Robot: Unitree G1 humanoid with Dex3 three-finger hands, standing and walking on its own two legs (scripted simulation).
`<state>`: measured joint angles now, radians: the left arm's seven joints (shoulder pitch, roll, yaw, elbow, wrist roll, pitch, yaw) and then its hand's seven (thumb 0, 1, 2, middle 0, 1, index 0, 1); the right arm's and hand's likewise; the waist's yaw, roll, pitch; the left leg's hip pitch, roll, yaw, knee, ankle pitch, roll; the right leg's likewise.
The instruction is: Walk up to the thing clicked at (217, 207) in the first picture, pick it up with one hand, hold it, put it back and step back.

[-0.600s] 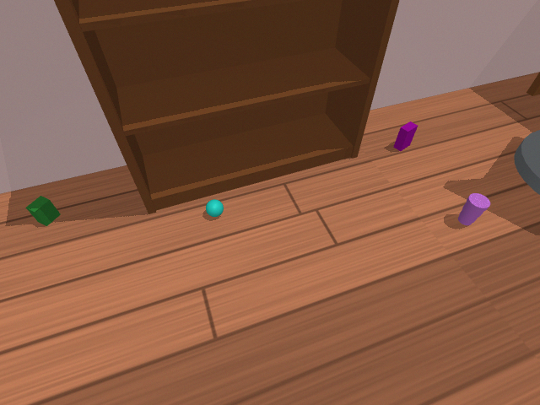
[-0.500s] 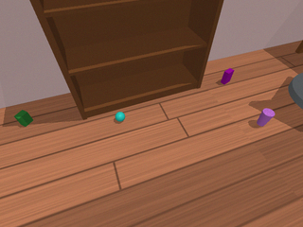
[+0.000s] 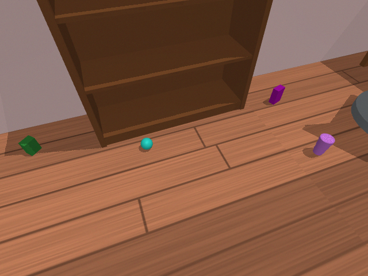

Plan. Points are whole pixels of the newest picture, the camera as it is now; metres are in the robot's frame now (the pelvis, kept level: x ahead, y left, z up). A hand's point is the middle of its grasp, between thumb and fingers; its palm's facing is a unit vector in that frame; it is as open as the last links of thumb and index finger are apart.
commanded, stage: stand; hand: left
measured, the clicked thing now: (146, 143) +1.07 +0.27 -0.74
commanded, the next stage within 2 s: walk up in 0.52 s
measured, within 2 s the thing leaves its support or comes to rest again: neither
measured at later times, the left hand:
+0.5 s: hand out of the picture +0.07 +0.25 -0.16, palm faces -0.02 -0.94 -0.34, open 7.4 cm
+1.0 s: hand out of the picture +0.13 +0.24 -0.14, palm faces +0.03 -0.91 -0.41, open 7.4 cm
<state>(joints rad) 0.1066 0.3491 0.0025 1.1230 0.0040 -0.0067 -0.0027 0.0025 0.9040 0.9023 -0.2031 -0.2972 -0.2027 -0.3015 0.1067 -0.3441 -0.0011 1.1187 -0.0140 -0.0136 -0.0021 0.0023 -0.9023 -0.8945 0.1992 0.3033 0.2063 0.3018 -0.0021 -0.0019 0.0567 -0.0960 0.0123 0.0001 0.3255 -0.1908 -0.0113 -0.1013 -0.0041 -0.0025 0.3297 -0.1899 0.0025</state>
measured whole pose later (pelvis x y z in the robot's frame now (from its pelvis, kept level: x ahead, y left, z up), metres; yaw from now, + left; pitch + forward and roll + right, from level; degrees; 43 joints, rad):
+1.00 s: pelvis +0.11 -0.05 -0.01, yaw +1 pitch -3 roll -1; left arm 0.33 0.39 0.07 0.93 0.01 -0.07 -0.04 0.00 0.90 0.90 -0.20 -0.30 -0.20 -0.30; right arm 0.25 -0.43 -0.08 0.94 -0.02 -0.02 0.06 0.01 -0.90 -0.89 0.20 0.30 0.20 0.30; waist 0.02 0.06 0.09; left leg -0.47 0.01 -0.07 0.88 -0.27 0.01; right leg 0.00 0.02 -0.09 0.35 -0.30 -0.04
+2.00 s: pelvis +0.49 -0.04 -0.02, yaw +3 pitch -2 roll -1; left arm 0.38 0.42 0.04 0.82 0.01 -0.09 -0.04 0.00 0.90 0.90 -0.21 -0.30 -0.21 -0.30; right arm 0.26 -0.42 -0.07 0.84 -0.03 -0.03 0.09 0.00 -0.90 -0.89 0.20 0.30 0.21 0.30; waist 0.03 0.03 0.08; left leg -0.41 0.07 0.03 0.60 -0.20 0.02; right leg -0.12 -0.06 -0.10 0.54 -0.38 0.03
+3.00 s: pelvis +0.66 +0.00 -0.01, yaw +0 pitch -3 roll +0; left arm 0.14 0.39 -0.01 1.08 -0.01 -0.02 -0.01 0.00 0.90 0.90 -0.20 -0.30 -0.20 -0.30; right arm 0.12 -0.35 0.00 1.05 0.00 -0.02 0.01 0.00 -0.90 -0.89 0.20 0.30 0.21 0.30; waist 0.01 -0.02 0.07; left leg -0.21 0.03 0.03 0.54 -0.28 0.00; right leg -0.23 -0.04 0.01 0.50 -0.22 0.04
